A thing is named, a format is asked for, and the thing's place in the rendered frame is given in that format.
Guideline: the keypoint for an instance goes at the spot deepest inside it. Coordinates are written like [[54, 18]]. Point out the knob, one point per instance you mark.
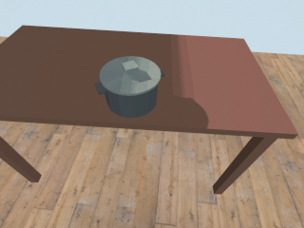
[[130, 67]]

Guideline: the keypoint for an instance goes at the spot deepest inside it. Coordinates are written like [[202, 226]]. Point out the lid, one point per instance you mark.
[[114, 79]]

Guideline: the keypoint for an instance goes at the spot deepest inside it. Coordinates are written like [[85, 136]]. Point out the pot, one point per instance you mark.
[[133, 106]]

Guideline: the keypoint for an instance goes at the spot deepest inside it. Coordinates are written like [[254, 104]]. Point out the table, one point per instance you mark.
[[211, 85]]

